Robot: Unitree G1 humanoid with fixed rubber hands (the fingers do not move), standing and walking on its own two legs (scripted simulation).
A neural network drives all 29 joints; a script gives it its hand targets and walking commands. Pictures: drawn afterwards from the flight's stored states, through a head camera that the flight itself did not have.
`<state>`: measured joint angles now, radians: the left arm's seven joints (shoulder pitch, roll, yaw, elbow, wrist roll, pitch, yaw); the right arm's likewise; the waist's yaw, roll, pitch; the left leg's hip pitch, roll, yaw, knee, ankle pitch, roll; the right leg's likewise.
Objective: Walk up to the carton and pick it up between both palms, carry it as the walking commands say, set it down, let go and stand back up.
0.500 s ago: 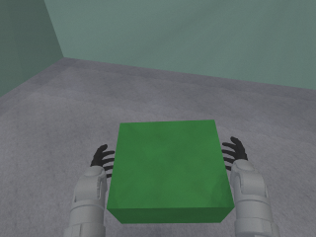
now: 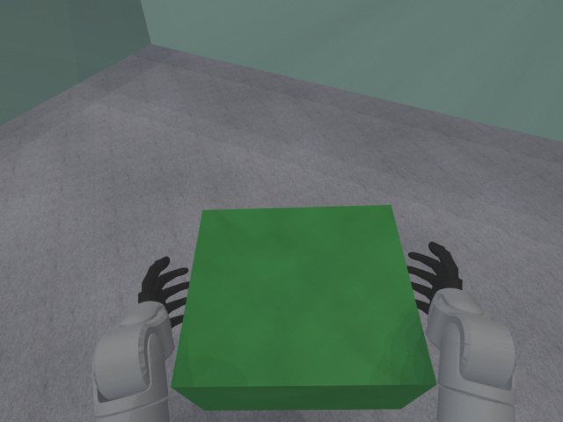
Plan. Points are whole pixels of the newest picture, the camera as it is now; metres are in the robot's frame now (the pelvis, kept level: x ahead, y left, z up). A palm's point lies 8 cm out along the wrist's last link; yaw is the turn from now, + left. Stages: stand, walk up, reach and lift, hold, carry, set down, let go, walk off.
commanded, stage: carry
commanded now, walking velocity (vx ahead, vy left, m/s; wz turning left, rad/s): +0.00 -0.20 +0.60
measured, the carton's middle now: (298, 306) +0.30 -0.01 -0.01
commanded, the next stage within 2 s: none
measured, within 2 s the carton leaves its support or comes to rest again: neither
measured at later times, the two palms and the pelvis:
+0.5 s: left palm (162, 408) +0.15 +0.15 +0.05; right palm (453, 308) +0.25 -0.20 +0.07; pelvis -0.06 -0.09 -0.01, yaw +16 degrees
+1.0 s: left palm out of the picture +0.04 +0.03 +0.08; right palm (516, 315) +0.24 -0.28 +0.07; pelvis -0.08 -0.25 +0.00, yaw +35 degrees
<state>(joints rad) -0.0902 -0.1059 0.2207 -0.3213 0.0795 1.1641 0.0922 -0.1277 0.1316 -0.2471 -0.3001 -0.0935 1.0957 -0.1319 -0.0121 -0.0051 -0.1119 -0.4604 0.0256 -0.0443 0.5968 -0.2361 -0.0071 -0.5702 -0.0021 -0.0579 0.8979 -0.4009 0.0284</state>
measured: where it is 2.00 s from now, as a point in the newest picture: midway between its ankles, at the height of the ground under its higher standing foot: outside the picture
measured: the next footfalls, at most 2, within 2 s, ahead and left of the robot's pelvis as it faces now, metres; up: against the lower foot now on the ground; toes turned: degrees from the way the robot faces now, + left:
right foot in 0.16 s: +0.03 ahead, -0.19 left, +0.00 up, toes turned -1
left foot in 0.42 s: -0.01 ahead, +0.02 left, +0.00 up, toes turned +21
